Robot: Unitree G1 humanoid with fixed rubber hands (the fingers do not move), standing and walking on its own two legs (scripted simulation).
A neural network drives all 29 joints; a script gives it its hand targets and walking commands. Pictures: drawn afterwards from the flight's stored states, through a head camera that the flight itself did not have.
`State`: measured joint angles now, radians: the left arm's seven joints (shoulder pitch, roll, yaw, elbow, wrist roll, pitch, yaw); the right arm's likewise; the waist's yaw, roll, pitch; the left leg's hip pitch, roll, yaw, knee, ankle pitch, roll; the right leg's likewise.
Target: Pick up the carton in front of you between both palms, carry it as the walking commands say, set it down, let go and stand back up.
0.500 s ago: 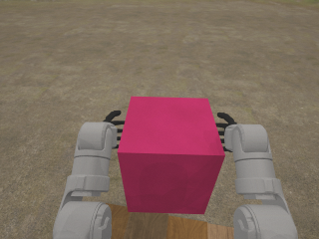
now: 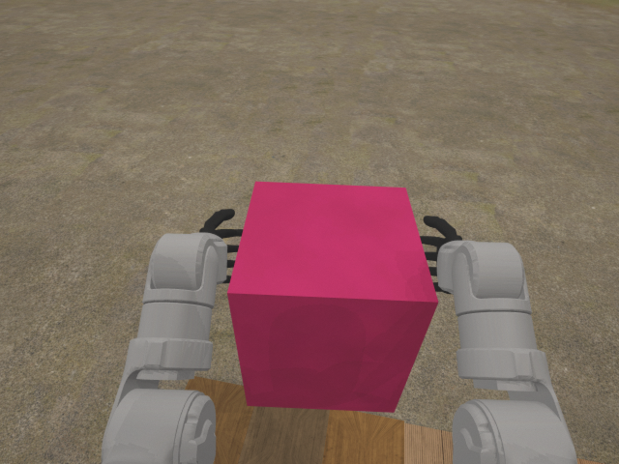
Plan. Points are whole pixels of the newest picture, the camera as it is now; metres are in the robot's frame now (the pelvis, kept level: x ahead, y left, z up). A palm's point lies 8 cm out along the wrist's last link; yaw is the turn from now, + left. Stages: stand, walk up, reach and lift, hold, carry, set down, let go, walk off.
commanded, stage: carry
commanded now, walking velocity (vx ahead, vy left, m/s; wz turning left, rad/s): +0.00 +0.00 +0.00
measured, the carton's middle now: (325, 298) +0.34 +0.00 +0.05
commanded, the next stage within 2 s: none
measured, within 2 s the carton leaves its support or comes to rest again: neither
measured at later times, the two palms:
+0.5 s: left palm (210, 251) +0.35 +0.16 +0.13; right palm (444, 257) +0.35 -0.14 +0.13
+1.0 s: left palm (227, 235) +0.38 +0.14 +0.13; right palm (451, 252) +0.37 -0.16 +0.12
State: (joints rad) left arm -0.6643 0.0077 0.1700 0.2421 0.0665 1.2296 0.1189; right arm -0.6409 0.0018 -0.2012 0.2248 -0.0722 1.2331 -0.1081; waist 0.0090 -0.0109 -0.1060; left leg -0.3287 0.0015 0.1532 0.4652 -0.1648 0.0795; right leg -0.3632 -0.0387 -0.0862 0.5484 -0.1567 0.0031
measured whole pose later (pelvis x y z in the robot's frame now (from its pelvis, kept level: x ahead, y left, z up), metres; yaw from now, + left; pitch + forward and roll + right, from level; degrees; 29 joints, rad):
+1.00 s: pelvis +0.03 -0.01 +0.00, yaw +0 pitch +3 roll -1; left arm -0.66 0.01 0.20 0.22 0.05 1.23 0.12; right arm -0.64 0.01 -0.17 0.21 -0.07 1.24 -0.12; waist -0.01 0.02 -0.12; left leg -0.33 0.05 0.22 0.53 -0.25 0.08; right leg -0.39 -0.03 -0.14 0.64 -0.35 -0.04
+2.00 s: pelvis +0.53 +0.06 +0.00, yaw +0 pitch +5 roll -1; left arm -0.71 0.01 0.18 0.07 0.01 1.21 0.15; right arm -0.69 0.02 -0.25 -0.01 -0.09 1.27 -0.10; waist 0.13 0.00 -0.04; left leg -0.58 0.02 0.04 0.62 -0.05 0.03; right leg -0.08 0.00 -0.10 0.46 -0.45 0.01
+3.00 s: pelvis +1.23 +0.15 -0.04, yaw +2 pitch +5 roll +2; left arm -0.46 -0.11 0.22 -0.08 0.09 1.17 0.08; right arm -0.40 0.13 -0.20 -0.16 -0.13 1.19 -0.11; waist 0.02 0.00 -0.09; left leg -0.57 0.04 0.13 0.52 -0.05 -0.01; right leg -0.02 0.01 -0.12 0.26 -0.33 -0.06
